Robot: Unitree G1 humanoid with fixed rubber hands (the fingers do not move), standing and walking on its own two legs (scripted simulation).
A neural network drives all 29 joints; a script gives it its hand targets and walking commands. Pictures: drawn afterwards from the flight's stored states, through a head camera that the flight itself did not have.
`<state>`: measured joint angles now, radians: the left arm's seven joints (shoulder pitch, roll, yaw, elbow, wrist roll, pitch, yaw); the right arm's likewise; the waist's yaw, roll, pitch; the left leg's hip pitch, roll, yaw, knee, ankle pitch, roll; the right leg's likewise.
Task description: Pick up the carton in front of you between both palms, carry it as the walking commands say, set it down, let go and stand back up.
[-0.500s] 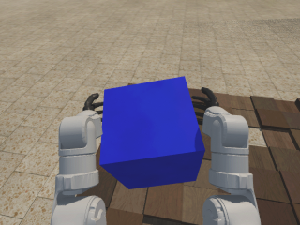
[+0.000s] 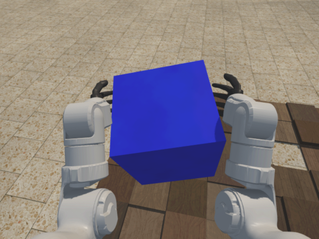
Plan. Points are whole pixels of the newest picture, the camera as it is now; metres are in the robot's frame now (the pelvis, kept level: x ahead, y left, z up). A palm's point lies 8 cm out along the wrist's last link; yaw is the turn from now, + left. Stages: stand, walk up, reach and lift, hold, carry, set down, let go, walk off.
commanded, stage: carry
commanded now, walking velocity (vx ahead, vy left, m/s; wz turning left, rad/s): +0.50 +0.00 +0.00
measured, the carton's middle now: (168, 130) +0.38 +0.00 +0.09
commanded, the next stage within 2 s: none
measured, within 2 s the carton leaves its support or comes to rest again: neither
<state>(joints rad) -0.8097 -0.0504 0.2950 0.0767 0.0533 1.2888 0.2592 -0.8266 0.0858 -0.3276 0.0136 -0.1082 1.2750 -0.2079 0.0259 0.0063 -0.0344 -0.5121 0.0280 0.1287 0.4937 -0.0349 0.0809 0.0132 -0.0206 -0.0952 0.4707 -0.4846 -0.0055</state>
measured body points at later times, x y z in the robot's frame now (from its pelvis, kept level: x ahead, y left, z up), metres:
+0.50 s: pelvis +0.29 -0.02 +0.01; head +0.32 -0.03 +0.46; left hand +0.65 +0.13 +0.11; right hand +0.65 -0.17 +0.11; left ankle +0.19 +0.10 -0.65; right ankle +0.37 -0.10 -0.72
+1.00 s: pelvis +0.60 +0.04 +0.00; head +0.61 +0.06 +0.45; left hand +0.98 +0.19 +0.16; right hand +0.97 -0.11 +0.17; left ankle +0.62 +0.11 -0.73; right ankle +0.47 -0.09 -0.63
